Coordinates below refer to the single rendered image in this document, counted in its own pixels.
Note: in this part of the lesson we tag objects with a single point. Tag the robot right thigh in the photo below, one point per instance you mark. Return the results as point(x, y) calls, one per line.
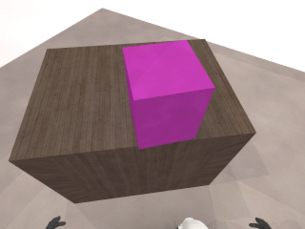
point(192, 224)

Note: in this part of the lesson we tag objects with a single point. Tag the pedestal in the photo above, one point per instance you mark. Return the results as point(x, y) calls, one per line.
point(77, 134)

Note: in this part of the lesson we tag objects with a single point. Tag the robot right hand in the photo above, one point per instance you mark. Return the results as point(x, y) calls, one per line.
point(261, 224)

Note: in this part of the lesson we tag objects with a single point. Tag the robot left hand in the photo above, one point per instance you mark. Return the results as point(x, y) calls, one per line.
point(55, 223)

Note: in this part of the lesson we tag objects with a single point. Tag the carton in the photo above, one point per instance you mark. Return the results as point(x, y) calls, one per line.
point(169, 92)

